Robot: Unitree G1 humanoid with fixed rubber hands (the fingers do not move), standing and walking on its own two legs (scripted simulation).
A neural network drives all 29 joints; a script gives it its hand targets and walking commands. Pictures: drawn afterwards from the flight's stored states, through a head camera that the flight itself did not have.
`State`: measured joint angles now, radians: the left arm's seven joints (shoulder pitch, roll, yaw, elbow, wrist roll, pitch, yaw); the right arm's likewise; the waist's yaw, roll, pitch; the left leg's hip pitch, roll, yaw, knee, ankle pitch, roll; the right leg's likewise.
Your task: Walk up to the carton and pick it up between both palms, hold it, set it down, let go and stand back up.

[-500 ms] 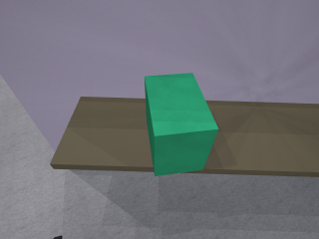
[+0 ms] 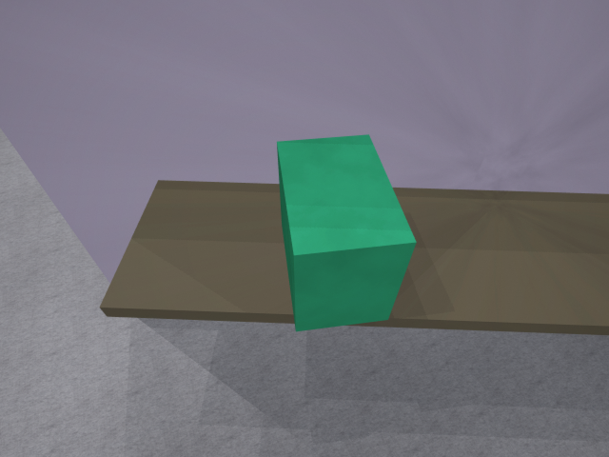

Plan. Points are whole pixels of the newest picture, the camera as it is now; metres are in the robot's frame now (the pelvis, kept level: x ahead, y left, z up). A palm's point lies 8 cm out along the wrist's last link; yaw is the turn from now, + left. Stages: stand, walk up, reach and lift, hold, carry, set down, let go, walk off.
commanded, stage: stand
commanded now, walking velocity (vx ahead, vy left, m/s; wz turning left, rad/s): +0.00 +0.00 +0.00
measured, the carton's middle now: (333, 231) +0.45 -0.03 +0.00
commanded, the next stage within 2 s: none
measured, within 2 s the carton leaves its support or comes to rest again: neither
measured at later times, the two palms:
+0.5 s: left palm out of the picture +0.07 +0.30 -0.12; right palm out of the picture +0.06 -0.31 -0.11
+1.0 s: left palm out of the picture +0.08 +0.30 -0.11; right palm out of the picture +0.07 -0.31 -0.11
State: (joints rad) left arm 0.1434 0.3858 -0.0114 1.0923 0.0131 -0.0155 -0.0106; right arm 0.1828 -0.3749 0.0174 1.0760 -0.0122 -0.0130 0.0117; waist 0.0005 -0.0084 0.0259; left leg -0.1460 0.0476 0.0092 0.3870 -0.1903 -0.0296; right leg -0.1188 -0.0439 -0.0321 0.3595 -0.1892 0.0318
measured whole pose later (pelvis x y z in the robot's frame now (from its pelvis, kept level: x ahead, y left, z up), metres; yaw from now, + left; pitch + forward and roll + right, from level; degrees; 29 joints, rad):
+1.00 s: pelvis +0.01 +0.00 +0.00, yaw +0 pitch -2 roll +0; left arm 0.11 0.38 0.00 1.11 0.01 -0.01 -0.01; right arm 0.15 -0.37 0.02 1.10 -0.01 -0.01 0.01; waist 0.00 -0.01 0.03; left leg -0.13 0.05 0.01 0.34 -0.17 -0.03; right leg -0.11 -0.05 -0.04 0.33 -0.18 0.03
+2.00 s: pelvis +0.01 +0.00 +0.00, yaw +1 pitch -2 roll +0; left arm 0.10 0.38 0.00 1.11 0.01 -0.01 -0.01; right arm 0.14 -0.37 0.01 1.10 -0.01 -0.01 0.00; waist 0.00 -0.01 0.04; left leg -0.12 0.04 -0.01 0.33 -0.18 -0.04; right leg -0.09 -0.05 -0.05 0.32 -0.19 0.03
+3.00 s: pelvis +0.02 +0.00 +0.00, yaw +1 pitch -2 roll +0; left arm 0.11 0.38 0.00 1.11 0.01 -0.01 -0.01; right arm 0.13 -0.37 0.01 1.11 -0.01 -0.01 0.00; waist 0.01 -0.01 0.04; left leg -0.11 0.04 -0.01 0.32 -0.17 -0.04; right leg -0.09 -0.05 -0.05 0.32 -0.19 0.03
